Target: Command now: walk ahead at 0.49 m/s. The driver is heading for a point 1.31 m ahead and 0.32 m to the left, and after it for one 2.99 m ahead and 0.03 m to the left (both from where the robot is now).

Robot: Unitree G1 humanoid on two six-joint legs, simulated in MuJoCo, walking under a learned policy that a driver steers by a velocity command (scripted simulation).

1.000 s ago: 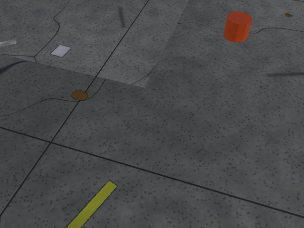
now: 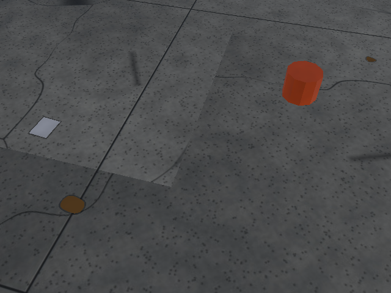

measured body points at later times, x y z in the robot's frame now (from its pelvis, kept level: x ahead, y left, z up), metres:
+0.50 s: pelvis +0.28 -0.08 +0.00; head +0.29 -0.10 +0.45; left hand +0.33 +0.18 -0.12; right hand +0.37 -0.35 -0.14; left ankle +0.28 +0.08 -0.65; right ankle +0.30 -0.16 -0.74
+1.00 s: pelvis +0.50 -0.02 -0.02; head +0.55 +0.01 +0.43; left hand +0.55 +0.27 -0.14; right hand +0.72 -0.24 -0.12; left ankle +0.58 +0.06 -0.74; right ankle +0.47 -0.19 -0.64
